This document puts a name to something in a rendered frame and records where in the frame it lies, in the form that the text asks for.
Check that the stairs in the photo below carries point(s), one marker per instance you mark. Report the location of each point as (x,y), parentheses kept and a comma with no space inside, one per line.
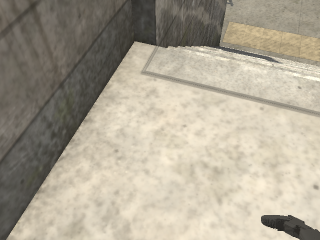
(256,60)

